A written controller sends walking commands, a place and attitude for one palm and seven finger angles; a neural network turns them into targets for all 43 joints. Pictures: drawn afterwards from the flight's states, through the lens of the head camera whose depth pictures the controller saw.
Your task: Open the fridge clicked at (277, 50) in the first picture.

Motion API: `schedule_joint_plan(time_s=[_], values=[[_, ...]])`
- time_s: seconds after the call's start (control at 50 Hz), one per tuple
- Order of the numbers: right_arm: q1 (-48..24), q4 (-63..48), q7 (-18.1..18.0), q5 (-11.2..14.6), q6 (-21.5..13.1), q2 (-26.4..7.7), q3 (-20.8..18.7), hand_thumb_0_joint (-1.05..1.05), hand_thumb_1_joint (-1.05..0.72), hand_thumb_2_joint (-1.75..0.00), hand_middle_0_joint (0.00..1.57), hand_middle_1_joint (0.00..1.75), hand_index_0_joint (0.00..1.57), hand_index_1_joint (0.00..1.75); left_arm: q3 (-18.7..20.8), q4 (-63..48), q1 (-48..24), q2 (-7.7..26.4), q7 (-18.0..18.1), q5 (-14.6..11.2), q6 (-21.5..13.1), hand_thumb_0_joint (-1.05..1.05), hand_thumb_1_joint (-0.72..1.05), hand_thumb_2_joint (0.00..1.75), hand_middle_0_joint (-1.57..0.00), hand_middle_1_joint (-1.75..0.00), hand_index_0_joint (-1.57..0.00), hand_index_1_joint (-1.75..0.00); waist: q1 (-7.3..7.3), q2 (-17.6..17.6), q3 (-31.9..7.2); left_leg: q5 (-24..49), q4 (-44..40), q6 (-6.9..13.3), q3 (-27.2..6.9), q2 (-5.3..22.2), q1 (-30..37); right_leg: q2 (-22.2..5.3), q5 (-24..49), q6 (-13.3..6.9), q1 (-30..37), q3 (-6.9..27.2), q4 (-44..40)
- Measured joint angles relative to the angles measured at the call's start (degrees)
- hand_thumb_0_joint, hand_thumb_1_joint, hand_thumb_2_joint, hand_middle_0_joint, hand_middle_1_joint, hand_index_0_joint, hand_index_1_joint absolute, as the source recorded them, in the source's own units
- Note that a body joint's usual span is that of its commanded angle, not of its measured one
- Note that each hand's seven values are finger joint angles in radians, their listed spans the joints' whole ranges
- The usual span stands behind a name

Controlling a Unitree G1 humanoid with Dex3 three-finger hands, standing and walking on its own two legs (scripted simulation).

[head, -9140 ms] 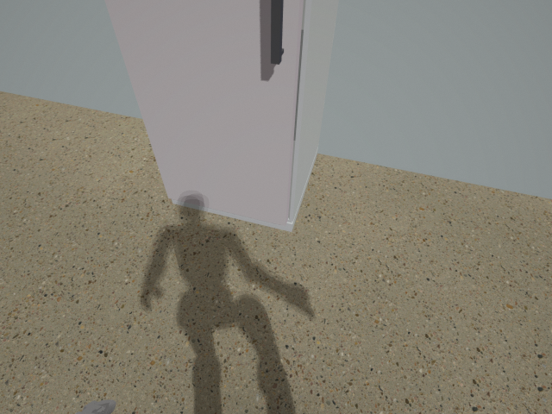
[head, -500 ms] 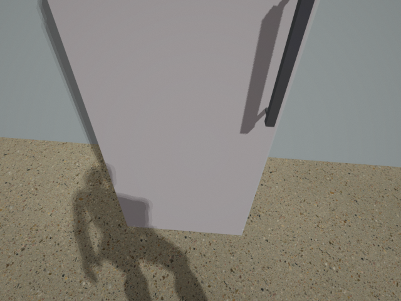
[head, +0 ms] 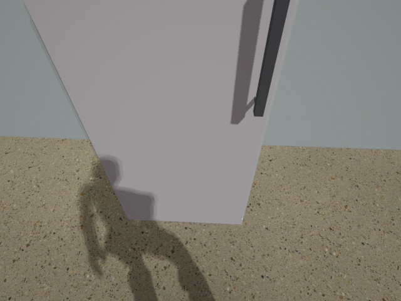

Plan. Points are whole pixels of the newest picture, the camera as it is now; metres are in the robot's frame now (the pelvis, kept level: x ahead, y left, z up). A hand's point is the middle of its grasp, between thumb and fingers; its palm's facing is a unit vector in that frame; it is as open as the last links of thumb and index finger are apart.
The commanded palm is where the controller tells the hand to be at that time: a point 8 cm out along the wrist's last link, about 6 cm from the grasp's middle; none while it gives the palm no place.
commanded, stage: look again from close up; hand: right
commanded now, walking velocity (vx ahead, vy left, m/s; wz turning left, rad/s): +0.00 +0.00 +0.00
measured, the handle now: (269, 48) +0.58 -0.12 +0.24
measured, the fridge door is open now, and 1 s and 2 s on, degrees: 0 0 0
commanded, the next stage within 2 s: shuffle to correct the standing spot in 1.50 s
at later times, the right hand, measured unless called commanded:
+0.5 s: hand out of the picture +0.01 -0.19 -0.17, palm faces +0.02 +0.98 -0.19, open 7.4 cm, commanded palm none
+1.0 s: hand out of the picture +0.02 -0.18 -0.17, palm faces +0.01 +0.98 -0.18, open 7.4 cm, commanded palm none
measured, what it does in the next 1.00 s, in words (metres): stands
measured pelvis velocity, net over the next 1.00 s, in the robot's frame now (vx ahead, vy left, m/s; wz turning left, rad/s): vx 0.02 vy -0.01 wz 0.02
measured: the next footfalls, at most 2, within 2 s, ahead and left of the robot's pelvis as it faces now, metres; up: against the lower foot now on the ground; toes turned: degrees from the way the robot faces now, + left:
none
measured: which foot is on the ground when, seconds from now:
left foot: down 0.00-1.00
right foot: down 0.00-1.00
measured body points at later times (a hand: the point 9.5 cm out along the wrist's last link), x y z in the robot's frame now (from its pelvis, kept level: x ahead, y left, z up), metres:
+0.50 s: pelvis +0.01 -0.02 +0.00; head +0.01 -0.02 +0.45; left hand +0.02 +0.21 -0.15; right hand +0.01 -0.24 -0.16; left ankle +0.02 +0.12 -0.74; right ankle +0.05 -0.13 -0.74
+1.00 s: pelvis +0.02 -0.01 +0.00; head +0.02 -0.01 +0.45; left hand +0.02 +0.22 -0.15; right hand +0.02 -0.23 -0.16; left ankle +0.02 +0.12 -0.74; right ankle +0.05 -0.13 -0.74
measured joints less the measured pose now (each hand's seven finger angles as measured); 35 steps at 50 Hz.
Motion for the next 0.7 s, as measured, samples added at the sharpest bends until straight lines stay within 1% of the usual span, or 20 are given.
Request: schedule_joint_plan(time_s=[0.1,0.32,0.7], values=[[-0.17,0.04,-0.03,-0.08,-0.19,0.10,0.06,0.01,-0.91,-0.90,0.20,0.29,0.20,0.30,0.01,-0.15,-1.14,-0.08,-0.01,-0.01,-0.12,0.00,0.91,0.89,-0.20,-0.30,-0.20,-0.30,-0.21,-0.14,0.13,0.19,-0.45,-0.46,-0.17,0.44,0.09,0.45,0.08,-0.45,0.05,-0.20,-0.34],[-0.84,0.15,0.00,-0.16,-0.45,-0.23,0.15,0.01,-0.91,-0.90,0.19,0.29,0.20,0.30,0.26,-0.02,-2.79,1.03,-0.14,-0.08,-0.28,0.01,0.91,0.89,-0.20,-0.30,-0.20,-0.30,-0.27,-0.16,0.39,0.21,-1.00,-1.16,-0.84,1.06,0.47,1.07,-0.10,-1.09,0.67,-0.91,-0.99],[-2.73,0.24,0.00,-0.11,-0.68,-1.16,0.29,0.01,-0.91,-0.90,0.19,0.29,0.20,0.30,0.09,0.78,-4.13,1.77,-0.31,-0.10,-0.34,0.00,0.91,0.89,-0.20,-0.30,-0.20,-0.30,-0.17,-0.46,0.44,0.15,-2.09,-1.36,-1.30,1.20,1.86,1.25,-0.12,-1.16,2.40,-1.41,-2.41]])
